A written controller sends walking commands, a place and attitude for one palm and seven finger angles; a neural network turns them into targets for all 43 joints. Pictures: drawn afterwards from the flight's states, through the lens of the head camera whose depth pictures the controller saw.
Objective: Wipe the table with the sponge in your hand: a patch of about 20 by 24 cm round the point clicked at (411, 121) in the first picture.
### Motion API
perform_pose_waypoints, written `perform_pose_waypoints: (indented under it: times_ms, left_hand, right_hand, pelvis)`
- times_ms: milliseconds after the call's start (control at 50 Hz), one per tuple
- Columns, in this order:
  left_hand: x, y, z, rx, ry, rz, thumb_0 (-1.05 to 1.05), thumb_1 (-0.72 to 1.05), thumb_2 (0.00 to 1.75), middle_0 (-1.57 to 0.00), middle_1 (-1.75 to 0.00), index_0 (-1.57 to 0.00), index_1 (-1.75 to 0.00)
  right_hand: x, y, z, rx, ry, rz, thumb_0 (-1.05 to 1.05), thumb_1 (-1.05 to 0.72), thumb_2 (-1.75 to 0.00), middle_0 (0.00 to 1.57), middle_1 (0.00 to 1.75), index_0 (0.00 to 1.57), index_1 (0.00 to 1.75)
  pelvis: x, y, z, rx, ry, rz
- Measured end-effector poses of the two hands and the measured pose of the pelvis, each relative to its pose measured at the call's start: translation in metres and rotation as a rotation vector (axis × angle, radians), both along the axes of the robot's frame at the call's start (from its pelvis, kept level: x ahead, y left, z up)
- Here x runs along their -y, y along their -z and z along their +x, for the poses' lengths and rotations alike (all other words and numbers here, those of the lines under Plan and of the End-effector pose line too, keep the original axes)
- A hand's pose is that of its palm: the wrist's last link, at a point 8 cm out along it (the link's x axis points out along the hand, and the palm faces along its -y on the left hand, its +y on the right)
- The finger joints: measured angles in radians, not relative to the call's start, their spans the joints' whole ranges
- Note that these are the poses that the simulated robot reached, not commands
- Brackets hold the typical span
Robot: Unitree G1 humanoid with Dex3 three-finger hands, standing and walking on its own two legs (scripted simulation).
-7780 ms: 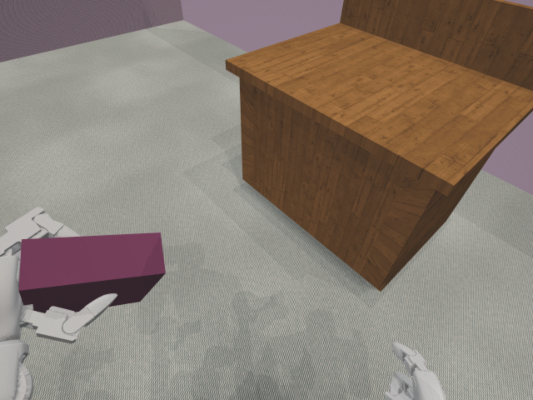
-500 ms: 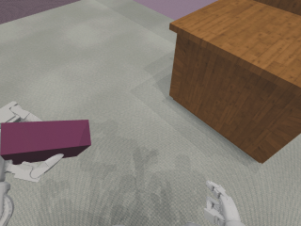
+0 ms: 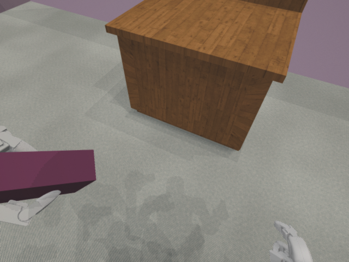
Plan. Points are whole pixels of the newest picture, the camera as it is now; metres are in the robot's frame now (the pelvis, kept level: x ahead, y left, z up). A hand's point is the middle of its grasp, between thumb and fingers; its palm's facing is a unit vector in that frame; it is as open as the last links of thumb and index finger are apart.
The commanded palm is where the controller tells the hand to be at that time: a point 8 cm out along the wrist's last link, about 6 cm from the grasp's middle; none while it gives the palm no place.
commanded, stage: turn to face it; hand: left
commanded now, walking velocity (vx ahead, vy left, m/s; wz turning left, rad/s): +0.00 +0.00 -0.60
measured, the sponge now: (56, 176) +0.22 +0.21 +0.16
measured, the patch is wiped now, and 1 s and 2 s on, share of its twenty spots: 0.00 0.00 0.00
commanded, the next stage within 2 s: take the last steps up to it in 1.24 s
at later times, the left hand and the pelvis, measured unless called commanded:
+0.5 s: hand (136, 195) +0.19 +0.08 +0.17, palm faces +0.01 -0.84 -0.54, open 9.2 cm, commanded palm +0.14 +0.16 +0.19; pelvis -0.10 -0.06 +0.00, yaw -19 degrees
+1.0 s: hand (151, 214) +0.16 +0.05 +0.18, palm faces -0.11 -0.90 -0.43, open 9.2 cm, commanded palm +0.15 +0.10 +0.19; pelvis -0.15 -0.04 +0.00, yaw -35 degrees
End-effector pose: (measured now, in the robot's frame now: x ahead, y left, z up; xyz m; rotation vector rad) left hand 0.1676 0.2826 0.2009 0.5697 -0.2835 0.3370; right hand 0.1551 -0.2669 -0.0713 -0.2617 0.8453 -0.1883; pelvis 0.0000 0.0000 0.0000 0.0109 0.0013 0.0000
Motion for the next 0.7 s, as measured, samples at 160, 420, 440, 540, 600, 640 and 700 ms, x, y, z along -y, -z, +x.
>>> perform_pose_waypoints:
  times_ms: [160, 420, 440, 540, 600, 640, 700]
  left_hand:
    - [0.012, 0.009, -0.009, 0.045, 0.065, -0.061, -0.01, -0.42, 1.02, -0.85, -1.35, -0.84, -1.35]
    - [0.13, 0.01, 0.009, -0.027, 0.292, 0.035, -0.01, -0.42, 1.02, -0.85, -1.35, -0.84, -1.35]
    - [0.138, 0.011, 0.009, -0.049, 0.315, 0.035, -0.01, -0.42, 1.02, -0.85, -1.35, -0.84, -1.35]
    - [0.165, 0.004, 0.003, -0.121, 0.421, 0.08, -0.01, -0.42, 1.02, -0.85, -1.35, -0.84, -1.35]
    - [0.171, -0.006, -0.001, -0.101, 0.456, 0.113, -0.01, -0.42, 1.02, -0.85, -1.35, -0.84, -1.35]
    - [0.171, -0.011, -0.003, -0.072, 0.464, 0.116, -0.01, -0.42, 1.02, -0.85, -1.35, -0.84, -1.35]
    - [0.168, -0.011, -0.004, -0.038, 0.463, 0.086, -0.01, -0.42, 1.02, -0.85, -1.35, -0.84, -1.35]
  right_hand:
    - [-0.038, -0.009, -0.031, 0.109, -0.008, 0.088, 0.01, -0.9, -0.9, 0.2, 0.3, 0.2, 0.3]
    - [0.014, 0.046, -0.135, 0.044, 0.149, 0.227, 0.01, -0.9, -0.89, 0.21, 0.3, 0.21, 0.3]
    - [0.026, 0.048, -0.147, 0.016, 0.181, 0.214, 0.01, -0.9, -0.89, 0.21, 0.3, 0.21, 0.3]
    - [0.075, 0.036, -0.203, -0.06, 0.345, 0.125, 0.01, -0.9, -0.9, 0.21, 0.3, 0.21, 0.3]
    - [0.094, 0.024, -0.226, -0.07, 0.409, 0.077, 0.01, -0.91, -0.9, 0.2, 0.3, 0.2, 0.3]
    - [0.101, 0.016, -0.237, -0.063, 0.437, 0.052, 0.01, -0.91, -0.9, 0.2, 0.3, 0.2, 0.3]
    - [0.105, 0.007, -0.247, -0.038, 0.462, 0.029, 0.01, -0.91, -0.9, 0.2, 0.3, 0.2, 0.3]
  pelvis:
    - [0.001, -0.001, -0.032, 0.046, 0.107, -0.016]
    - [0.051, 0.012, -0.086, 0.014, 0.266, -0.025]
    - [0.053, 0.01, -0.09, 0.012, 0.28, -0.014]
    - [0.06, -0.002, -0.101, 0.0, 0.348, 0.009]
    - [0.064, -0.006, -0.107, -0.006, 0.381, 0.014]
    - [0.064, -0.007, -0.11, -0.008, 0.403, 0.015]
    - [0.063, -0.007, -0.114, -0.012, 0.436, 0.015]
